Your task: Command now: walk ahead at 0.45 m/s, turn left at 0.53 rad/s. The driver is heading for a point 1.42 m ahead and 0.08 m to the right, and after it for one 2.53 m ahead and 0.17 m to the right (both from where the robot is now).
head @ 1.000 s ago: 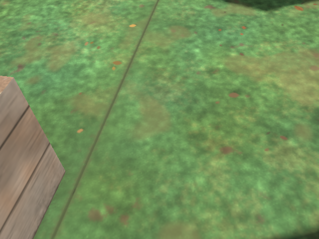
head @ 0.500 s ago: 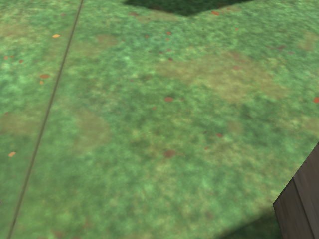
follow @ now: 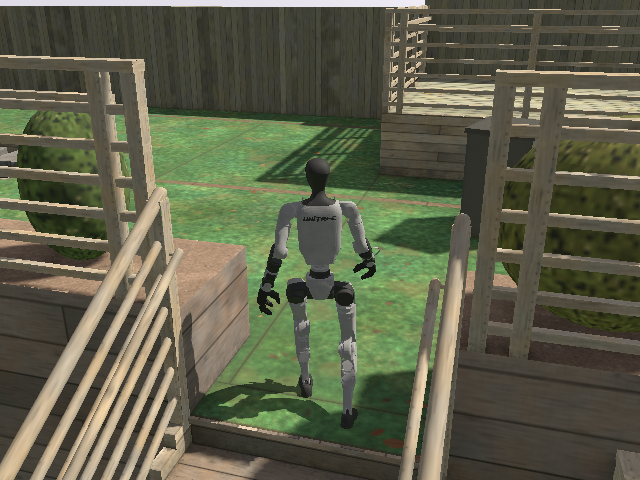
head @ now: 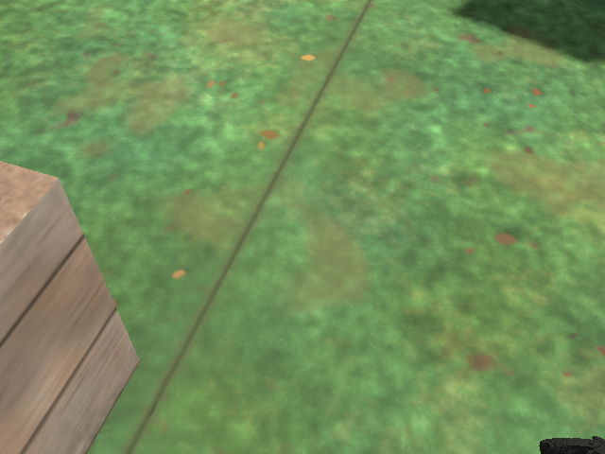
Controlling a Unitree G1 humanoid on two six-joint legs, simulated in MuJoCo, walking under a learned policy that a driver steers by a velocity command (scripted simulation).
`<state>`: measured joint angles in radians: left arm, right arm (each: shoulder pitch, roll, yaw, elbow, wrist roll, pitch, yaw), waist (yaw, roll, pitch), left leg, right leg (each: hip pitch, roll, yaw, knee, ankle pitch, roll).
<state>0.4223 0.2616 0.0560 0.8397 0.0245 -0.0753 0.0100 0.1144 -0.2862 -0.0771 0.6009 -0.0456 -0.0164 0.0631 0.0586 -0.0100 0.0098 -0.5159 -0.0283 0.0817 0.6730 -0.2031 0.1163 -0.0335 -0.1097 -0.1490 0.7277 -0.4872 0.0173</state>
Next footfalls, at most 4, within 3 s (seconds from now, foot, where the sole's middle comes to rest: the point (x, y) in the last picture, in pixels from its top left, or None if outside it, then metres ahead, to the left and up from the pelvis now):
0.48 right None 0.47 -0.05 -0.75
1.00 left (269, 325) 0.77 0.15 -0.75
1.52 right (376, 258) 0.99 -0.12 -0.75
2.02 left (349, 196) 1.20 -0.04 -0.75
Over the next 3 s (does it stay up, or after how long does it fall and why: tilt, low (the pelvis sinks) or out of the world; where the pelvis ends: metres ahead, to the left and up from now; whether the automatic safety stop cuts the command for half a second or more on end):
stays up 1.10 -0.11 0.02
